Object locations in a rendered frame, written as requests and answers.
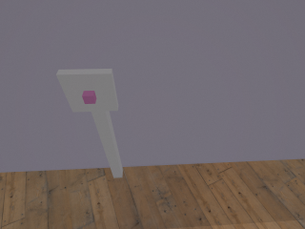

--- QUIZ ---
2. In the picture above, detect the panel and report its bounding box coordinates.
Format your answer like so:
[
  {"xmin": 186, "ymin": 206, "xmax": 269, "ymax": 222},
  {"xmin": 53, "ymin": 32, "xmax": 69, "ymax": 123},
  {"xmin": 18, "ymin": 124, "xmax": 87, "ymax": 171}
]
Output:
[{"xmin": 56, "ymin": 69, "xmax": 123, "ymax": 178}]

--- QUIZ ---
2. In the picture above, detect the button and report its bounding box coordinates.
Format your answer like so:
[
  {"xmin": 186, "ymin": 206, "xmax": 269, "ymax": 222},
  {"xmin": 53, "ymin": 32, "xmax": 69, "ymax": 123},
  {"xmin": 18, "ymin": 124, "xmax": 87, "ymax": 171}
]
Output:
[{"xmin": 82, "ymin": 91, "xmax": 96, "ymax": 104}]

